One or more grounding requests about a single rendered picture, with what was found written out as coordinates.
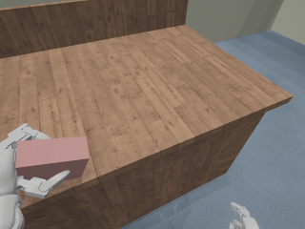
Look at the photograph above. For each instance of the left robot hand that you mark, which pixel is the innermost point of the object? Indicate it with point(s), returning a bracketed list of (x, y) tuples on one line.
[(10, 182)]

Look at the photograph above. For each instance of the sponge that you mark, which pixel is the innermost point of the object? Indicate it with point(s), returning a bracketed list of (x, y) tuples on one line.
[(45, 158)]

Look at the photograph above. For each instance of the right robot hand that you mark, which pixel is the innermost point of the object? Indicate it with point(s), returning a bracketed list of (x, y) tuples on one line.
[(244, 215)]

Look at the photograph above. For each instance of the left robot forearm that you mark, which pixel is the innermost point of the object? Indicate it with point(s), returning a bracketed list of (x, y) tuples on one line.
[(11, 216)]

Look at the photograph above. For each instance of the table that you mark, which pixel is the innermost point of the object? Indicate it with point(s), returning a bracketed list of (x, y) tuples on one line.
[(164, 109)]

